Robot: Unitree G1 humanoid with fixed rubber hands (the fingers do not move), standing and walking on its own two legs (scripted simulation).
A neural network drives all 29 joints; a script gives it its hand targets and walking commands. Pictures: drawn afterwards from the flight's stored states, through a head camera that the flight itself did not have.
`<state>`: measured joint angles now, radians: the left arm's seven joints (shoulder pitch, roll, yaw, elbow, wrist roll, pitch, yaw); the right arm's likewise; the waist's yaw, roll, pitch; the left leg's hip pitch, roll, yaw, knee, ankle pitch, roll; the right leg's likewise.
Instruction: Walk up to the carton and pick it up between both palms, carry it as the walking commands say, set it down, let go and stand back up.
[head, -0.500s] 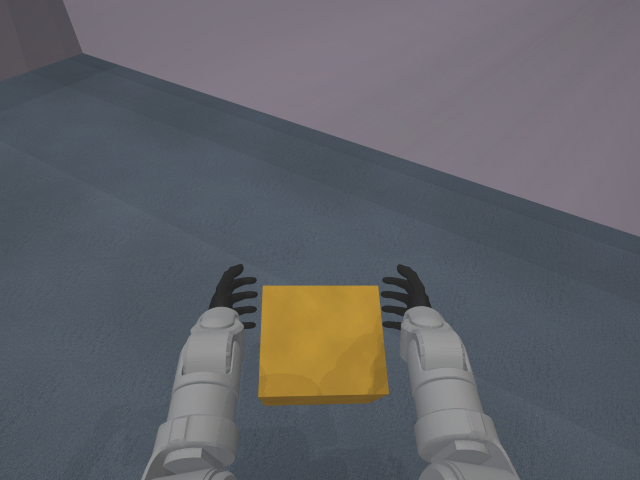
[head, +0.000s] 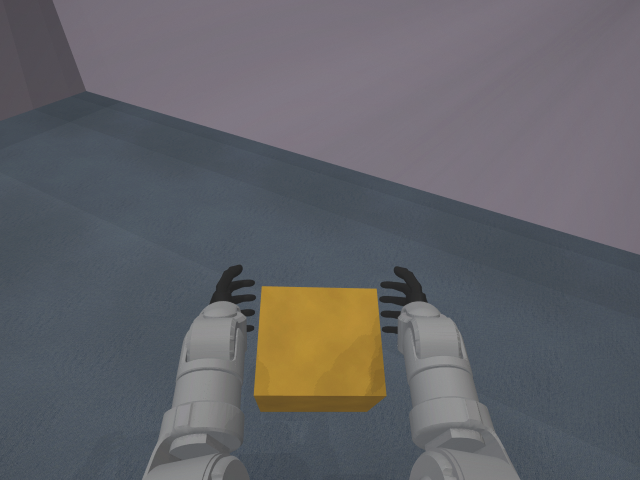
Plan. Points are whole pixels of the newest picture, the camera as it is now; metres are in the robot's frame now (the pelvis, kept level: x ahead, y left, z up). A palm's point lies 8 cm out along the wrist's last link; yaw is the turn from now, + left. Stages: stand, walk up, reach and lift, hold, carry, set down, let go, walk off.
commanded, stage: reach and lift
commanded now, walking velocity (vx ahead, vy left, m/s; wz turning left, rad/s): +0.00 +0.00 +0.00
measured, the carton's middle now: (316, 352) +0.33 +0.00 -0.04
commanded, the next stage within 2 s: hold in 0.74 s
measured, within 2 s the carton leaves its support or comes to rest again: neither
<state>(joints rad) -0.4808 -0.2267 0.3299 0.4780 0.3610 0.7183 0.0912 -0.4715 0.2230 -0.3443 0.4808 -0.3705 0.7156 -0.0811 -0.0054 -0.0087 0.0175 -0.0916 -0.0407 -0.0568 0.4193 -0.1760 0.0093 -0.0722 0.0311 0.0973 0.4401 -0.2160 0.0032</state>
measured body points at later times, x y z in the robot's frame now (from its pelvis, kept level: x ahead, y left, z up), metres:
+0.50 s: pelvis +0.01 +0.00 +0.00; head -0.04 +0.00 +0.45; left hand +0.33 +0.13 +0.05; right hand +0.33 -0.13 +0.05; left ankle +0.04 +0.11 -0.74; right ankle +0.03 -0.12 -0.74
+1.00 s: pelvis +0.00 -0.01 +0.00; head -0.07 -0.01 +0.44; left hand +0.31 +0.13 +0.05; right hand +0.31 -0.14 +0.05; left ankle +0.04 +0.11 -0.74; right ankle +0.03 -0.12 -0.74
